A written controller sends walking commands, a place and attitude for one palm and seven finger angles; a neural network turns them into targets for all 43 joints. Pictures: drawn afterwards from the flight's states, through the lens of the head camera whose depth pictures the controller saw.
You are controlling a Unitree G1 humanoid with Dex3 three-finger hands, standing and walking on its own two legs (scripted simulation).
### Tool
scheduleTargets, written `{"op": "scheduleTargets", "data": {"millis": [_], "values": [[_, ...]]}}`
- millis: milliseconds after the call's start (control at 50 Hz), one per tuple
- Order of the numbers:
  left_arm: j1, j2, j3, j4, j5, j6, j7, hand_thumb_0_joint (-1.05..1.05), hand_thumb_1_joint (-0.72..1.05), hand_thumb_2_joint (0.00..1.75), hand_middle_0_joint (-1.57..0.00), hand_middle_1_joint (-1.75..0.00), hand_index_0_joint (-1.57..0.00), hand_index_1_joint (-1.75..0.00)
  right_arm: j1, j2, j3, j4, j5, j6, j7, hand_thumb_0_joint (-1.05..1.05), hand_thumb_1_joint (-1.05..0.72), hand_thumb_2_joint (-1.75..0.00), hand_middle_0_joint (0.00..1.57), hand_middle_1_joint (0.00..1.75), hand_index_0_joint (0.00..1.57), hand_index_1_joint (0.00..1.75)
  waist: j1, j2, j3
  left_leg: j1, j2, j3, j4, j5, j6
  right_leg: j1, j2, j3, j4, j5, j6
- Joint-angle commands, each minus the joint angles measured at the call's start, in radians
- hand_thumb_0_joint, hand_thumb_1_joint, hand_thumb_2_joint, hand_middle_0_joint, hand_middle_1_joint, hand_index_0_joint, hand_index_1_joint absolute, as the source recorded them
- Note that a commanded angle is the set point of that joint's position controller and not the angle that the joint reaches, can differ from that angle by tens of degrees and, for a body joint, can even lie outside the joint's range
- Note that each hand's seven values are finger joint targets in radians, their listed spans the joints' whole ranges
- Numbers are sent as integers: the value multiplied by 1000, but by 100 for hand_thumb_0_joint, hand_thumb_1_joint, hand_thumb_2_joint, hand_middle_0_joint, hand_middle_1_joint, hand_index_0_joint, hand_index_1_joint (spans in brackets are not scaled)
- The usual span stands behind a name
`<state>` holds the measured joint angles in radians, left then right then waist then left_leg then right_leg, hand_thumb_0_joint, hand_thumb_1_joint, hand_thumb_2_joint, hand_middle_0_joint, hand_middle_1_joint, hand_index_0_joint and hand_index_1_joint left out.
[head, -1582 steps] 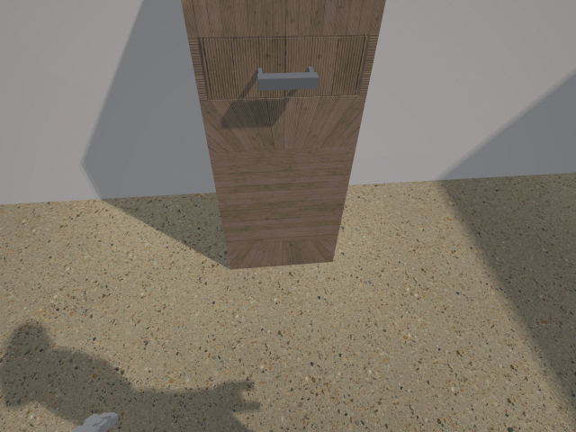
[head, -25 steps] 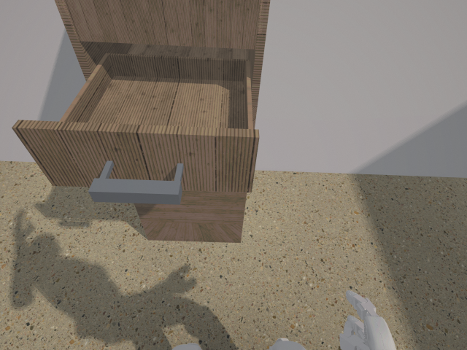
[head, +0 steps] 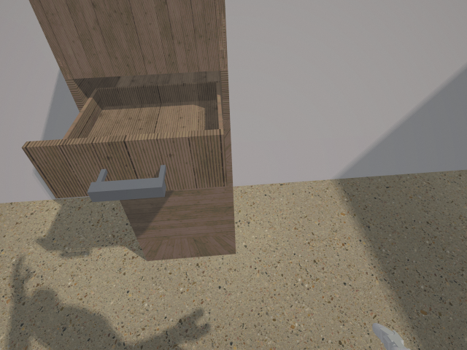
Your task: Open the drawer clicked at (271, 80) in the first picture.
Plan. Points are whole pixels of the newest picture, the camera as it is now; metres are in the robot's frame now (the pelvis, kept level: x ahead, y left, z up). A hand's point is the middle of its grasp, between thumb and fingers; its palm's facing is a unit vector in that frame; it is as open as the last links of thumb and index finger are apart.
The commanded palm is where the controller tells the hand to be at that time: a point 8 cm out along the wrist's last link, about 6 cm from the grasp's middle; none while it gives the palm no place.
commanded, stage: stop stepping back and stand still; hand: left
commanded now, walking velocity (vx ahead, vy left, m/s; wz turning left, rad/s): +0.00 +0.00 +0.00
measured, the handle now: (130, 180) +0.42 +0.22 +0.09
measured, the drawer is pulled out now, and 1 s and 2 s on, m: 0.30 0.30 0.30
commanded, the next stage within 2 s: let the arm hang, fingers relaxed in 0.68 s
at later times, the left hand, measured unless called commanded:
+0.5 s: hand out of the picture +0.17 +0.26 +0.27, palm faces +0.50 -0.78 -0.38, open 7.4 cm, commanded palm +0.10 +0.30 +0.28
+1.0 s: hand out of the picture +0.11 +0.24 -0.09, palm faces -0.01 -0.93 -0.37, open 7.4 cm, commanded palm none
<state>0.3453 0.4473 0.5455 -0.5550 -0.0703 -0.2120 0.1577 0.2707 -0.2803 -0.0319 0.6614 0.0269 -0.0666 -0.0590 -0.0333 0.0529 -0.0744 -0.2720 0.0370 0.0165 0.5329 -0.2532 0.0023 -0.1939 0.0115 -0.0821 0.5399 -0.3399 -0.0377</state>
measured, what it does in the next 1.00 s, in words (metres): shifts its weight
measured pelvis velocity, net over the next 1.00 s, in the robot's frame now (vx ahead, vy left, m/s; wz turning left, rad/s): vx -0.06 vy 0.03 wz -0.01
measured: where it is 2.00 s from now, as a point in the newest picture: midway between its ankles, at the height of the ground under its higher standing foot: outside the picture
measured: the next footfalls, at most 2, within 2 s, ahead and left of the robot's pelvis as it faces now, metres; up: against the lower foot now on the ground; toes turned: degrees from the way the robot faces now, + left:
none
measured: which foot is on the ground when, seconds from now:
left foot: down 0.00-1.00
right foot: down 0.00-1.00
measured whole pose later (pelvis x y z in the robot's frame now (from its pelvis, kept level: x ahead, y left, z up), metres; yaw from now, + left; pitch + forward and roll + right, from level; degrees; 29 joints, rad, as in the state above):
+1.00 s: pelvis -0.06 +0.03 -0.01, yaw -1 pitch -2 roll +0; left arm 0.25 0.23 0.06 0.54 0.04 0.08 -0.01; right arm 0.14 -0.30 -0.02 0.84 -0.01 -0.01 0.01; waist -0.05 0.10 0.00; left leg -0.39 -0.01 0.05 0.64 -0.26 0.03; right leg -0.33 -0.03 -0.04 0.68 -0.31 -0.01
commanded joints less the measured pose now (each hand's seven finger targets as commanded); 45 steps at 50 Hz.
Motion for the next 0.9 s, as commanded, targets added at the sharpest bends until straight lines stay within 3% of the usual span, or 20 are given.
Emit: {"op": "scheduleTargets", "data": {"millis": [0,20,40,100,140,200,300,400,480,540,600,740,760,780,800,820,860,880], "values": [[8,217,81,-284,11,-44,-2,0,90,90,-20,-30,-20,-30,-142,-61,-18,-202,1,-67,9,0,-90,-90,20,30,20,30,19,-116,-2,4,40,-24,-43,134,55,8,-130,165,-164,237,12],[19,212,77,-356,14,-52,-4,0,90,90,-20,-30,-20,-30,-146,-56,-15,-211,-2,-70,15,0,-90,-90,20,30,20,30,17,-110,-12,5,28,-13,-47,167,45,33,-136,159,-158,286,3],[-10,242,93,-453,17,-61,0,0,90,90,-20,-30,-20,-30,-164,-59,-15,-216,-4,-75,15,0,-90,-90,20,30,20,30,19,-47,-21,36,28,-12,-59,202,39,31,-137,162,-145,327,2],[39,227,97,-515,21,-80,17,0,90,90,-20,-30,-20,-30,-150,-51,-11,-225,-12,-97,18,0,-90,-90,20,30,20,30,27,95,-52,67,67,-57,-95,309,39,37,-75,98,-84,327,22],[49,249,130,-522,19,-83,26,0,90,90,-20,-30,-20,-30,-147,-53,-12,-222,-11,-101,16,0,-90,-90,20,30,20,30,33,153,-65,83,91,-75,-110,320,40,30,-52,84,-69,301,28],[20,212,133,-366,11,-72,31,0,90,90,-20,-30,-20,-30,-133,-43,-8,-205,-5,-91,18,0,-90,-90,20,30,20,30,23,118,-32,21,96,-70,-131,208,30,51,-37,85,-101,247,29],[-43,177,98,-154,1,-38,16,0,90,90,-20,-30,-20,-30,-138,-46,-7,-195,9,-65,16,0,-90,-90,20,30,20,30,7,-7,38,14,75,-54,-126,17,21,-15,-60,122,-204,158,26],[-27,149,40,-190,2,-19,-4,0,90,90,-20,-30,-20,-30,-168,-42,1,-217,7,-53,18,0,-90,-90,20,30,20,30,12,-88,52,25,59,-52,-125,-13,21,-59,-76,120,-256,74,29],[12,164,43,-357,8,-25,-1,0,90,90,-20,-30,-20,-30,-184,-36,8,-239,-3,-55,15,0,-90,-90,20,30,20,30,20,-29,26,21,57,-63,-160,-40,24,-44,-68,108,-242,39,29],[22,224,101,-483,12,-47,12,0,90,90,-20,-30,-20,-30,-189,-35,7,-243,-11,-67,7,0,-90,-90,20,30,20,30,29,71,-4,4,72,-81,-208,-71,28,-4,-46,92,-189,61,35],[70,203,114,-483,12,-66,24,0,90,90,-20,-30,-20,-30,-166,-25,7,-233,-15,-84,6,0,-90,-90,20,30,20,30,34,116,-41,-15,85,-91,-219,-31,29,53,-33,71,-138,124,36],[31,172,110,-278,6,-56,26,0,90,90,-20,-30,-20,-30,-140,-42,-12,-189,0,-84,3,0,-90,-90,20,30,20,30,15,30,-8,29,75,-52,-162,8,13,3,-54,98,-206,140,32],[124,-70,-427,584,84,89,-124,0,90,90,-20,-30,-20,-30,-183,-267,-57,43,17,-169,62,0,-90,-90,20,30,20,30,-33,59,70,-72,87,-98,23,246,18,-137,-123,48,14,296,20],[116,-68,-400,631,104,178,-150,0,90,90,-20,-30,-20,-30,-116,-194,-60,90,-3,-101,71,0,-90,-90,20,30,20,30,-5,68,-4,-21,92,-74,-18,350,13,-133,-95,84,12,246,26],[110,-96,-409,627,97,209,-157,0,90,90,-20,-30,-20,-30,-112,-178,-50,78,-5,-76,66,0,-90,-90,20,30,20,30,-3,75,19,-47,118,-93,-51,327,26,-144,-69,63,47,138,36],[66,-112,-417,656,98,217,-159,0,90,90,-20,-30,-20,-30,-114,-170,-39,86,-16,-51,65,0,-90,-90,20,30,20,30,8,52,4,-112,151,-151,-89,242,57,-148,-54,57,104,25,34],[0,-92,-424,735,106,221,-161,0,90,90,-20,-30,-20,-30,-124,-164,-26,77,-29,-10,61,0,-90,-90,20,30,20,30,24,-78,27,-191,164,-214,-140,139,103,-92,-37,73,140,-39,28],[-14,-81,-426,793,111,224,-164,0,90,90,-20,-30,-20,-30,-144,-166,-21,79,-37,1,59,0,-90,-90,20,30,20,30,38,-169,43,-233,150,-204,-133,57,98,-51,-50,83,90,-17,21]]}}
